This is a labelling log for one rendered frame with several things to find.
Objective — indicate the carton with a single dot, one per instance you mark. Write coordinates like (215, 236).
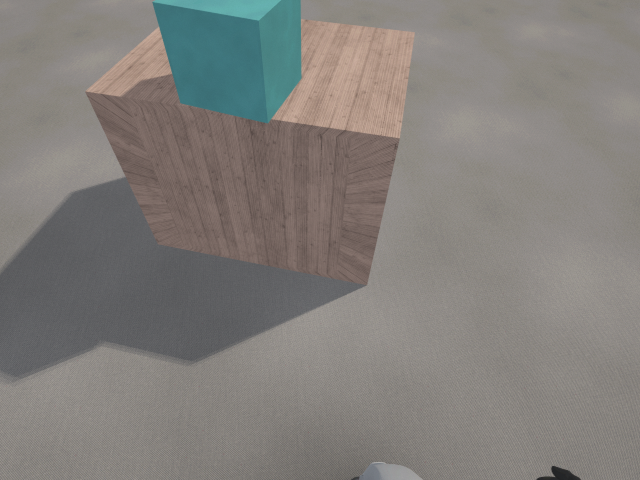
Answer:
(238, 57)

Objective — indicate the right robot shin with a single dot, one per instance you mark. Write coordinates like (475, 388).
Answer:
(374, 463)

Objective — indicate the pedestal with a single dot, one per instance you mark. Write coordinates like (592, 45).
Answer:
(305, 192)

